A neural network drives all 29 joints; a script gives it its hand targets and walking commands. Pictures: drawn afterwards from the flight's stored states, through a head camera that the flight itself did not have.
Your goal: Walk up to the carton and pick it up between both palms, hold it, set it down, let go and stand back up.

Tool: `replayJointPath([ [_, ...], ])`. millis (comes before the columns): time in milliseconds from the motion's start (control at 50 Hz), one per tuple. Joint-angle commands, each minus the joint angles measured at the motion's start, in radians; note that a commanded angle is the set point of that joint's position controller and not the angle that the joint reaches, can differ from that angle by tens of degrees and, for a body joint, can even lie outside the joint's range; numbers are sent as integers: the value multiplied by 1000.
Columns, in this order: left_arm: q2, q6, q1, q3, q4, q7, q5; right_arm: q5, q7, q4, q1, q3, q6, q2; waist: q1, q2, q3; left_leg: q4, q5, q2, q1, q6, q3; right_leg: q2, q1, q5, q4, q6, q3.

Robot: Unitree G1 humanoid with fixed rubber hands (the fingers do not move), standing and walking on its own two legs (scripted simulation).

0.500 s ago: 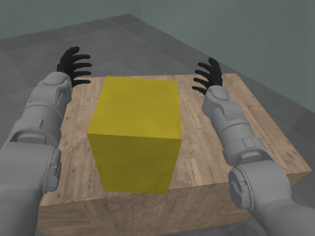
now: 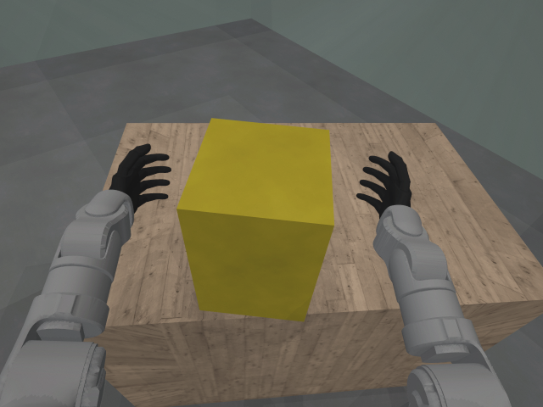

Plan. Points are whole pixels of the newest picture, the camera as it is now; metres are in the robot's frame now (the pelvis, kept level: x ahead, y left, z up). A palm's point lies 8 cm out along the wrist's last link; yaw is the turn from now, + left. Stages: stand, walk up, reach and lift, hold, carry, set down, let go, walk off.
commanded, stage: set down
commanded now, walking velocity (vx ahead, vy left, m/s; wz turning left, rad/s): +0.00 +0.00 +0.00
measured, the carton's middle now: (260, 225) +0.42 -0.04 +0.01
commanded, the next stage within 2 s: none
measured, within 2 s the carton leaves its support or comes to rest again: neither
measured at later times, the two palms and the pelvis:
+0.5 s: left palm (109, 250) +0.36 +0.19 +0.07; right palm (376, 252) +0.30 -0.19 +0.07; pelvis +0.00 -0.01 +0.00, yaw +0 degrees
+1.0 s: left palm (98, 298) +0.30 +0.21 +0.03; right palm (375, 293) +0.26 -0.19 +0.03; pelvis +0.04 +0.00 +0.00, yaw +0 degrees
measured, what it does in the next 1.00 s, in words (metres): stands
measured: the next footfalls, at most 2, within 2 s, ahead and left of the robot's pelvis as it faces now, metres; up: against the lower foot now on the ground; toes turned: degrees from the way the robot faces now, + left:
none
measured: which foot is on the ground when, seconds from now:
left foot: down 0.00-1.00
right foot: down 0.00-1.00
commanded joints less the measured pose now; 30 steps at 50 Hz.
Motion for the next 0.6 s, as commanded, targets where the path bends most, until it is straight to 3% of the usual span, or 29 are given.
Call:
replayJointPath([
  [0, 185, -73, -537, 37, -229, -2, -33, -8, 1, -252, -416, -9, -36, -86, -10, 93, -488, -77, 37, -7, 102, -22, 8, 34, 158, 203, 17, -9, -45],
  [60, 185, -81, -481, 50, -240, -8, -25, -13, 2, -260, -363, -8, -36, -89, 12, 99, -475, -80, 37, 1, 115, -26, 3, 38, 147, 168, 17, -15, -49],
  [80, 181, -83, -507, 37, -201, -10, -25, -18, 6, -202, -371, -13, -23, -87, 3, 113, -422, -90, -10, 6, 103, -27, -6, 40, 115, 103, 13, -22, -55],
  [100, 161, -83, -420, 45, -187, -14, -12, -10, 11, -208, -306, 5, -25, -84, 31, 111, -381, -100, -26, 12, 102, -23, -6, 43, 129, 72, 10, -28, -52],
  [120, 183, -85, -497, 42, -201, -12, -23, -13, 9, -245, -382, -15, -29, -97, 23, 110, -402, -101, -60, 9, 80, -22, 0, 41, 114, 44, 10, -25, -56],
  [160, 161, -81, -342, 65, -227, -24, -3, -13, -4, -264, -244, 23, -41, -65, 34, 71, -389, -90, 35, 2, 112, -19, 8, 36, 181, 139, 7, -22, -40],
  [200, 192, -88, -394, 62, -205, -38, -17, -33, -14, -288, -304, 0, -36, -58, 25, 52, -385, -94, -23, -10, 63, -7, 15, 26, 177, 98, -1, -14, -27],
  [220, 184, -96, -327, 64, -202, -41, -15, -42, -18, -300, -234, 9, -40, -37, 30, 41, -367, -94, -29, -10, 63, -1, 17, 26, 187, 92, 2, -12, -24],
  [280, 163, -112, -257, 79, -234, -42, 9, -36, -22, -304, -157, 36, -64, -18, 62, 75, -325, -93, -13, -2, 78, -10, 10, 30, 171, 80, 1, -24, -32],
  [340, 170, -146, -232, 83, -336, -45, -2, -50, -31, -403, -128, 44, -108, -15, 68, 73, -350, -79, 37, -2, 95, -18, 19, 22, 176, 129, 4, -20, -26],
  [360, 142, -151, -126, 81, -354, -50, 4, -44, -33, -403, -25, 74, -123, 0, 69, 64, -352, -71, 93, 1, 129, -22, 15, 24, 200, 191, 6, -20, -24],
  [380, 163, -164, -184, 87, -409, -49, 3, -52, -36, -439, -63, 54, -137, -17, 64, 78, -392, -68, 92, 2, 132, -30, 14, 24, 185, 176, 6, -18, -26],
  [440, 162, -190, -118, 63, -450, -44, -23, -71, -30, -473, 14, 57, -153, 7, 61, 102, -368, -64, 61, 8, 115, -32, 7, 16, 155, 131, 6, -29, -16],
  [500, 163, -207, -6, 64, -498, -44, -23, -73, -30, -512, 115, 78, -177, 9, 86, 112, -335, -67, 79, 13, 115, -39, 5, 14, 165, 143, 10, -32, -15],
  [520, 158, -212, 18, 59, -540, -43, -33, -74, -31, -536, 135, 72, -182, 12, 74, 111, -358, -58, 125, 18, 131, -44, -1, 17, 165, 181, 14, -32, -15],
  [540, 160, -211, 53, 67, -549, -43, -27, -72, -28, -535, 162, 81, -181, 7, 89, 128, -346, -49, 161, 18, 144, -50, -1, 15, 162, 192, 14, -35, -11],
  [560, 162, -207, 43, 60, -537, -47, -38, -77, -29, -552, 148, 74, -177, 0, 76, 106, -348, -50, 147, 15, 135, -46, -1, 10, 166, 191, 7, -31, -6],
  [580, 154, -215, 112, 72, -550, -47, -27, -74, -26, -527, 226, 90, -177, 15, 85, 123, -328, -52, 149, 16, 133, -46, -4, 9, 169, 195, 12, -35, -3],
])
